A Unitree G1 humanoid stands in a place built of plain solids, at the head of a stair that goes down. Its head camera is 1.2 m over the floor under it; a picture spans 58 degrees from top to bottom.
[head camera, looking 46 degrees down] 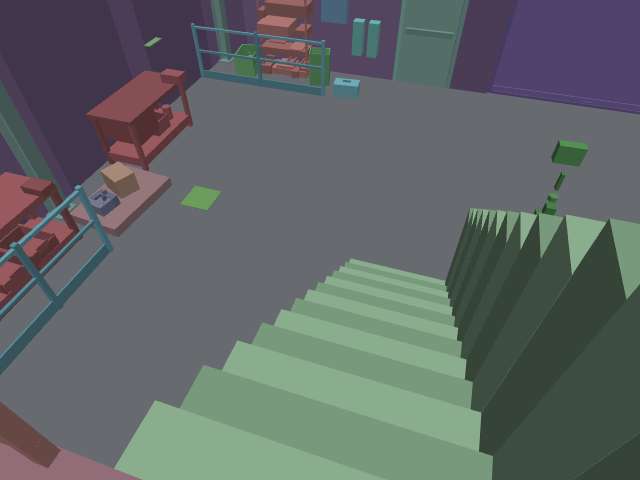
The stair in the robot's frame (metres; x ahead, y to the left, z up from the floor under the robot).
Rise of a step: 0.21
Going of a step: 0.25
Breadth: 1.16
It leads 18 degrees to the right of straight ahead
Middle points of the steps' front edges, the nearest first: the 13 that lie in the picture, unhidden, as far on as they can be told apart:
0.44 0.00 -0.21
0.68 -0.08 -0.42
0.92 -0.15 -0.63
1.16 -0.23 -0.84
1.40 -0.31 -1.05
1.64 -0.38 -1.26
1.88 -0.46 -1.47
2.12 -0.54 -1.68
2.35 -0.61 -1.89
2.59 -0.69 -2.10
2.83 -0.77 -2.31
3.07 -0.84 -2.52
3.31 -0.92 -2.73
